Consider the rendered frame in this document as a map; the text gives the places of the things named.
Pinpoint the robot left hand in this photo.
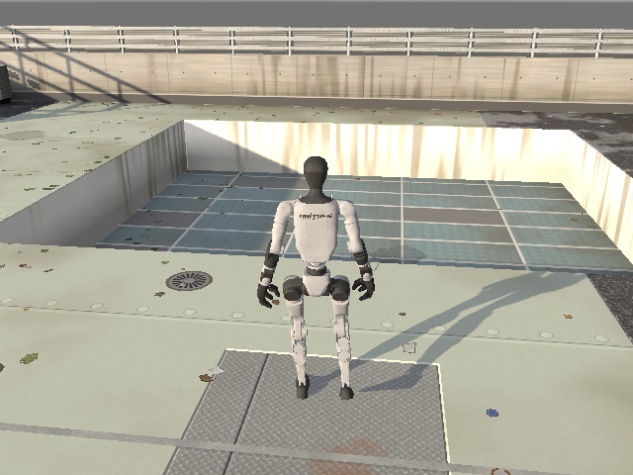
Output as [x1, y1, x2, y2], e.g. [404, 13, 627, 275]
[257, 283, 280, 309]

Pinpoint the right robot foot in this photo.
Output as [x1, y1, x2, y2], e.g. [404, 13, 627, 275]
[339, 384, 354, 400]

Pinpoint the left robot foot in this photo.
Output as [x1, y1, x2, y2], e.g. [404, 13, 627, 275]
[296, 374, 310, 400]

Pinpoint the robot right hand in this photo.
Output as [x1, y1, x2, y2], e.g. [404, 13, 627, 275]
[352, 278, 375, 301]

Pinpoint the left robot forearm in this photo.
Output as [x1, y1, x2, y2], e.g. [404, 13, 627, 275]
[259, 239, 279, 286]

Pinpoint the right robot forearm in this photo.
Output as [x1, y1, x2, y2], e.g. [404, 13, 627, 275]
[353, 238, 373, 281]

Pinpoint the robot left upper arm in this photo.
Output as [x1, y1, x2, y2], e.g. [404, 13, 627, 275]
[269, 199, 296, 255]

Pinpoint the robot right upper arm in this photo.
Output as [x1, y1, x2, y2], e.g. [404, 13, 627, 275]
[336, 199, 363, 253]

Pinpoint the robot foot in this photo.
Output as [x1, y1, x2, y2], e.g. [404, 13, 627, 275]
[339, 384, 354, 400]
[296, 374, 310, 400]

